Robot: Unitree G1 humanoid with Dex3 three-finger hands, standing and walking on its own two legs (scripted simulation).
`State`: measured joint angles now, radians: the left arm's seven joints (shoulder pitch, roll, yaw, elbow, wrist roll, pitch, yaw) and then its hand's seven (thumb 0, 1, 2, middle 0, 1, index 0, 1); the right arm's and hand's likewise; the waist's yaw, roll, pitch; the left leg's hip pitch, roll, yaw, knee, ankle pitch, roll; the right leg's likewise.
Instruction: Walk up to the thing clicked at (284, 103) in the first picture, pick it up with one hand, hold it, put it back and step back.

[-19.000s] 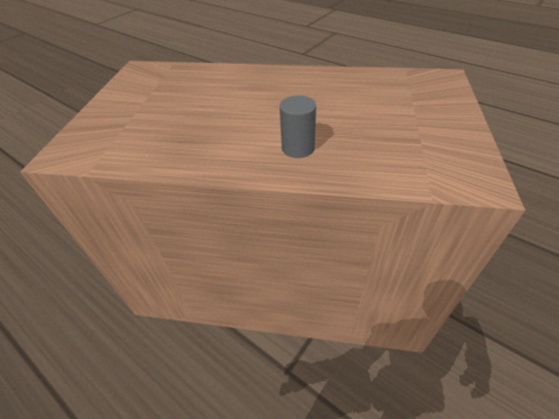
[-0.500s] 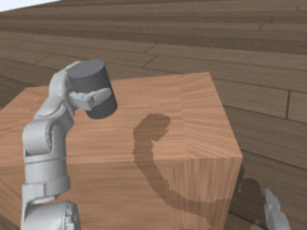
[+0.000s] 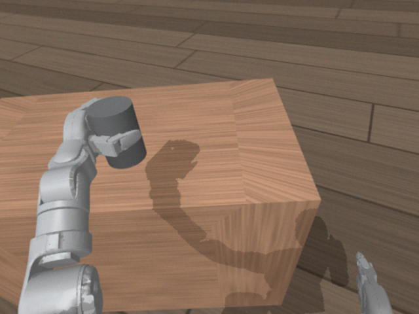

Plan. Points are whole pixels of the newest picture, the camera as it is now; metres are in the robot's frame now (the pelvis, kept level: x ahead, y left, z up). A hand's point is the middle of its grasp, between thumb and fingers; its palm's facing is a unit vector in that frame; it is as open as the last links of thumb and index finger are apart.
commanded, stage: crouch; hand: left
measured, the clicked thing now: (119, 133) +0.41 +0.19 +0.18
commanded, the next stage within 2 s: lower in 0.86 s
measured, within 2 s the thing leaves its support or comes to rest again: rests again in 1.62 s
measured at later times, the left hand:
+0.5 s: hand (116, 128) +0.46 +0.22 +0.16, palm faces +0.21 -0.98 +0.01, open 10.8 cm
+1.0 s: hand (118, 131) +0.49 +0.23 +0.13, palm faces +0.22 -0.98 +0.01, open 10.8 cm
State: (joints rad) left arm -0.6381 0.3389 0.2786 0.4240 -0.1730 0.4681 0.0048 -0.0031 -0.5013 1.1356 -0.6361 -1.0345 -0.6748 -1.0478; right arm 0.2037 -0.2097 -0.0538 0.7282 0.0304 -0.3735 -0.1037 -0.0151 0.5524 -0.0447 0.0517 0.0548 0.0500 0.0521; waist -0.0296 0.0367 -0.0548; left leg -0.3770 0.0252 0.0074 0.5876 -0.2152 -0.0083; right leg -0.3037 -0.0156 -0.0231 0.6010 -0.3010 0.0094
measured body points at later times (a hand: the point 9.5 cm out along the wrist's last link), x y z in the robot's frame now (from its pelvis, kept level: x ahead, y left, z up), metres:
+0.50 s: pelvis +0.02 +0.01 +0.00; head +0.03 +0.01 +0.45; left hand +0.45 +0.27 +0.16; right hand +0.17 -0.25 -0.07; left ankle +0.06 +0.12 -0.73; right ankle +0.01 -0.12 -0.73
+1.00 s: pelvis +0.03 +0.01 +0.00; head +0.06 +0.02 +0.45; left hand +0.47 +0.28 +0.14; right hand +0.17 -0.25 -0.07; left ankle +0.06 +0.12 -0.73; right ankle +0.01 -0.12 -0.73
